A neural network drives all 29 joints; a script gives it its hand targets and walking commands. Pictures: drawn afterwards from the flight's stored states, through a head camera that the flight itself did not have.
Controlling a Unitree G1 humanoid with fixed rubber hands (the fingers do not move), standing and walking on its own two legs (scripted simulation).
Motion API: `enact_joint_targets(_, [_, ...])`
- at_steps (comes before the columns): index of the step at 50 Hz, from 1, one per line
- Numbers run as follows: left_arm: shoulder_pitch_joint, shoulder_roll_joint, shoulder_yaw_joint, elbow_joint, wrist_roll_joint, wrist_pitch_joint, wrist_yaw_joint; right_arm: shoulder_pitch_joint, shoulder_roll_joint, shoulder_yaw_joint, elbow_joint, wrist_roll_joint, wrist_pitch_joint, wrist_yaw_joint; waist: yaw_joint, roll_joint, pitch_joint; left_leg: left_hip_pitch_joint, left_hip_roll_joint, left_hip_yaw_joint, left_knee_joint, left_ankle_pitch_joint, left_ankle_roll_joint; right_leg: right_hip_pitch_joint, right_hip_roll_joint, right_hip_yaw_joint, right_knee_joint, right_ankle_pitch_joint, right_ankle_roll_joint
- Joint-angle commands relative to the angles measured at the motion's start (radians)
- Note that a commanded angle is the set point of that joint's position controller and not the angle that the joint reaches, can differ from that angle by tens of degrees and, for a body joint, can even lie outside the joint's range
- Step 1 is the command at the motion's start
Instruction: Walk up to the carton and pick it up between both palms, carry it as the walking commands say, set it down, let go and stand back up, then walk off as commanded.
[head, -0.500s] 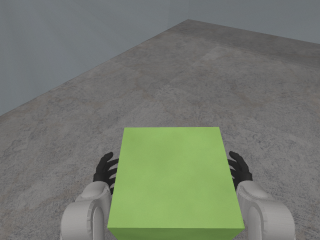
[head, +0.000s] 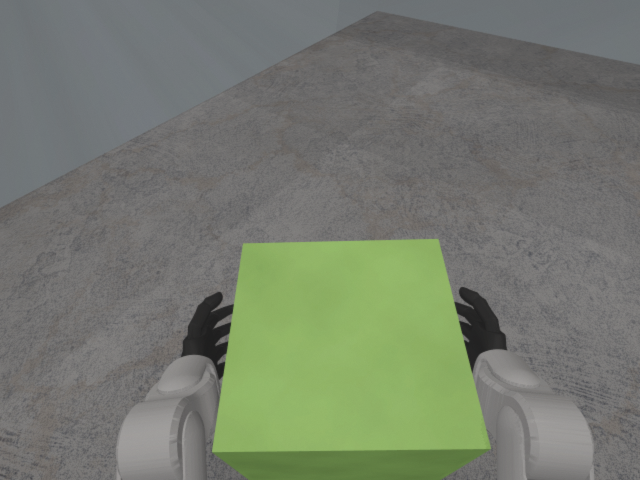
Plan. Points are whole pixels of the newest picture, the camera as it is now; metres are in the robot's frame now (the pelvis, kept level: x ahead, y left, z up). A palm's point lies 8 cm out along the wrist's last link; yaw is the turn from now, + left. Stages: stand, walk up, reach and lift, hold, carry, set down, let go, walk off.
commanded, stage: carry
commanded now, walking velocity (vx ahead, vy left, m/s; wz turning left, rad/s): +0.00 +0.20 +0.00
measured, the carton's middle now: (342, 374) +0.25 -0.01 +0.03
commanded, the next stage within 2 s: none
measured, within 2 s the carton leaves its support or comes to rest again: neither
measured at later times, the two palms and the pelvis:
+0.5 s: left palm (104, 410) +0.19 +0.22 +0.10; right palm (419, 396) +0.19 -0.08 +0.10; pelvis -0.05 +0.07 +0.01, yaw +0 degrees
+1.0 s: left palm (111, 410) +0.19 +0.22 +0.10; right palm (432, 423) +0.17 -0.08 +0.10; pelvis -0.06 +0.08 +0.02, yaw -3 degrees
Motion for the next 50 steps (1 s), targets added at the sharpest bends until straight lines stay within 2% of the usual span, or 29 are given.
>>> enact_joint_targets(1, [-0.465,-0.830,-0.662,-0.167,-0.285,-0.020,-0.138,-0.497,0.848,0.675,-0.173,0.318,-0.023,0.146,0.010,0.129,-0.312,0.264,0.303,-0.369,-0.384,-0.273,-0.007,-0.027,0.092,-0.051,0.196,-0.241,-0.028])
enact_joint_targets(3, [-0.495,-0.857,-0.681,-0.174,-0.309,-0.022,-0.146,-0.511,0.880,0.675,-0.177,0.309,-0.032,0.142,0.019,0.094,-0.326,0.242,0.287,-0.316,-0.386,-0.294,-0.024,0.017,0.084,-0.013,0.192,-0.191,-0.053])
enact_joint_targets(5, [-0.510,-0.860,-0.694,-0.186,-0.325,-0.023,-0.149,-0.506,0.884,0.660,-0.182,0.301,-0.040,0.138,0.022,0.148,-0.340,0.254,0.256,-0.258,-0.416,-0.282,-0.069,0.091,0.098,-0.039,0.068,-0.177,-0.060])
enact_joint_targets(7, [-0.512,-0.853,-0.691,-0.186,-0.329,-0.027,-0.151,-0.496,0.882,0.656,-0.167,0.292,-0.044,0.135,0.027,0.153,-0.351,0.283,0.238,-0.213,-0.435,-0.211,-0.126,0.201,0.110,-0.081,-0.144,-0.120,-0.067])
enact_joint_targets(9, [-0.504,-0.864,-0.676,-0.176,-0.323,-0.039,-0.152,-0.514,0.878,0.675,-0.185,0.289,-0.047,0.136,0.034,0.020,-0.330,0.257,0.149,-0.086,-0.414,-0.182,-0.268,0.298,0.080,-0.079,-0.314,-0.091,-0.076])
enact_joint_targets(10, [-0.501,-0.851,-0.667,-0.178,-0.319,-0.043,-0.153,-0.514,0.872,0.675,-0.183,0.288,-0.045,0.138,0.044,-0.082,-0.297,0.185,0.078,-0.010,-0.278,-0.183,-0.323,0.317,-0.008,0.018,-0.415,-0.173,-0.108])
enact_joint_targets(11, [-0.509,-0.859,-0.656,-0.161,-0.319,-0.045,-0.153,-0.538,0.865,0.682,-0.198,0.299,-0.045,0.137,0.028,-0.240,-0.277,0.230,0.063,-0.011,-0.017,-0.161,-0.259,0.181,-0.140,0.182,-0.443,-0.203,-0.141])
enact_joint_targets(12, [-0.476,-0.841,-0.648,-0.133,-0.304,-0.037,-0.152,-0.529,0.851,0.680,-0.187,0.292,-0.040,0.135,0.012,-0.218,-0.260,0.301,0.115,-0.111,0.036,-0.131,-0.179,0.045,-0.150,0.189,-0.413,-0.153,-0.127])
enact_joint_targets(13, [-0.473,-0.821,-0.643,-0.124,-0.296,-0.027,-0.152,-0.500,0.839,0.673,-0.172,0.282,-0.034,0.130,-0.006,-0.126,-0.250,0.329,0.137,-0.142,-0.061,-0.111,-0.135,-0.006,-0.110,0.129,-0.362,-0.153,-0.091])
enact_joint_targets(14, [-0.458,-0.801,-0.626,-0.107,-0.284,-0.019,-0.150,-0.501,0.827,0.669,-0.170,0.281,-0.025,0.130,-0.006,-0.086,-0.243,0.361,0.142,-0.135,-0.129,-0.111,-0.112,-0.042,-0.069,0.088,-0.309,-0.148,-0.068])
enact_joint_targets(16, [-0.465,-0.760,-0.623,-0.109,-0.275,-0.006,-0.140,-0.492,0.797,0.641,-0.145,0.282,-0.009,0.132,-0.001,0.045,-0.220,0.257,0.260,-0.277,-0.394,-0.374,-0.127,0.010,0.080,-0.023,-0.142,-0.215,-0.022])
enact_joint_targets(18, [-0.495,-0.784,-0.633,-0.123,-0.281,-0.011,-0.135,-0.535,0.816,0.639,-0.149,0.296,-0.010,0.135,0.026,0.114,-0.249,0.167,0.277,-0.254,-0.587,-0.449,-0.232,0.190,0.142,-0.122,-0.029,-0.182,-0.032])
enact_joint_targets(20, [-0.530,-0.836,-0.656,-0.148,-0.301,-0.020,-0.137,-0.574,0.877,0.655,-0.164,0.302,-0.020,0.143,0.047,0.179,-0.280,0.163,0.191,-0.093,-0.616,-0.299,-0.397,0.336,0.159,-0.234,-0.115,-0.187,-0.050])
enact_joint_targets(21, [-0.536,-0.850,-0.659,-0.165,-0.309,-0.026,-0.139,-0.578,0.888,0.658,-0.181,0.300,-0.027,0.145,0.074,0.147,-0.299,0.143,0.074,0.036,-0.458,-0.225,-0.501,0.441,0.144,-0.276,-0.248,-0.158,-0.096])
enact_joint_targets(22, [-0.525,-0.861,-0.649,-0.165,-0.309,-0.030,-0.138,-0.575,0.892,0.663,-0.182,0.303,-0.030,0.147,0.096,-0.101,-0.276,0.208,-0.100,0.185,0.009,-0.169,-0.539,0.361,0.038,-0.174,-0.450,-0.091,-0.181])
enact_joint_targets(23, [-0.506,-0.854,-0.637,-0.142,-0.297,-0.027,-0.133,-0.543,0.876,0.662,-0.158,0.311,-0.021,0.144,0.058,-0.523,-0.249,0.353,0.002,-0.057,0.654,-0.319,-0.303,-0.039,-0.215,0.217,-0.522,-0.125,-0.235])
enact_joint_targets(24, [-0.461,-0.809,-0.641,-0.108,-0.270,-0.010,-0.131,-0.488,0.851,0.647,-0.114,0.300,-0.019,0.137,-0.004,-0.320,-0.216,0.397,0.076,-0.221,0.603,-0.284,-0.189,-0.209,-0.231,0.226,-0.555,-0.199,-0.214])
enact_joint_targets(25, [-0.525,-0.810,-0.658,-0.125,-0.283,0.000,-0.143,-0.510,0.848,0.640,-0.118,0.296,-0.025,0.132,-0.033,-0.214,-0.185,0.378,0.086,-0.237,0.353,-0.283,-0.088,-0.210,-0.164,0.082,-0.474,-0.172,-0.146])
enact_joint_targets(26, [-0.550,-0.810,-0.653,-0.111,-0.288,0.011,-0.142,-0.512,0.830,0.619,-0.095,0.278,-0.018,0.130,-0.050,-0.045,-0.156,0.311,0.089,-0.161,-0.074,-0.168,-0.055,-0.071,-0.067,-0.012,-0.272,-0.169,-0.087])
enact_joint_targets(27, [-0.569,-0.804,-0.654,-0.149,-0.302,0.008,-0.138,-0.512,0.815,0.597,-0.106,0.278,-0.015,0.127,-0.031,0.071,-0.200,0.302,0.044,-0.071,-0.229,-0.195,-0.102,0.028,-0.015,-0.046,-0.148,-0.139,-0.052])
enact_joint_targets(28, [-0.545,-0.798,-0.661,-0.151,-0.301,0.008,-0.128,-0.489,0.787,0.583,-0.111,0.273,-0.014,0.124,-0.015,0.173,-0.234,0.371,0.200,-0.270,-0.262,-0.007,-0.112,-0.047,0.027,-0.019,0.031,-0.167,-0.004])
enact_joint_targets(29, [-0.516,-0.783,-0.660,-0.142,-0.289,0.011,-0.123,-0.503,0.786,0.576,-0.089,0.279,-0.010,0.128,0.013,0.218,-0.236,0.322,0.337,-0.465,-0.321,-0.004,-0.057,-0.064,0.118,0.015,0.101,-0.228,0.025])
enact_joint_targets(30, [-0.532,-0.818,-0.684,-0.149,-0.298,0.006,-0.125,-0.503,0.810,0.584,-0.083,0.283,-0.013,0.131,0.021,0.170,-0.242,0.284,0.360,-0.532,-0.348,-0.074,-0.038,-0.040,0.124,0.093,0.187,-0.199,0.013])
enact_joint_targets(32, [-0.572,-0.856,-0.698,-0.159,-0.311,0.000,-0.132,-0.509,0.852,0.587,-0.089,0.284,-0.021,0.135,0.024,0.122,-0.257,0.252,0.327,-0.458,-0.368,-0.305,-0.028,-0.022,0.113,0.121,0.206,-0.127,-0.023])
enact_joint_targets(33, [-0.605,-0.889,-0.716,-0.182,-0.325,-0.008,-0.136,-0.541,0.886,0.602,-0.113,0.295,-0.032,0.141,0.020,0.136,-0.271,0.274,0.309,-0.432,-0.366,-0.317,-0.035,-0.027,0.114,0.119,0.180,-0.096,-0.035])
enact_joint_targets(38, [-0.562,-0.873,-0.703,-0.197,-0.332,-0.025,-0.135,-0.521,0.878,0.618,-0.153,0.294,-0.052,0.139,0.020,0.147,-0.338,0.373,0.277,-0.336,-0.294,0.042,-0.026,0.111,0.122,0.062,-0.138,-0.085,-0.062])
enact_joint_targets(40, [-0.527,-0.843,-0.682,-0.170,-0.317,-0.022,-0.131,-0.480,0.853,0.616,-0.132,0.284,-0.046,0.133,0.021,0.091,-0.355,0.380,0.240,-0.295,-0.261,0.168,-0.047,0.201,0.112,0.066,-0.272,0.026,-0.075])
enact_joint_targets(43, [-0.496,-0.814,-0.646,-0.123,-0.288,-0.031,-0.136,-0.511,0.832,0.635,-0.138,0.291,-0.042,0.141,0.012,-0.022,-0.309,0.313,0.184,-0.222,-0.252,0.016,-0.070,0.194,0.059,0.117,-0.260,0.085,-0.081])
enact_joint_targets(50, [-0.502,-0.788,-0.619,-0.079,-0.257,-0.032,-0.141,-0.530,0.833,0.640,-0.098,0.282,-0.033,0.152,0.010,-0.034,-0.253,0.260,0.167,-0.218,-0.264,-0.113,-0.052,0.169,0.056,0.132,-0.286,0.078,-0.093])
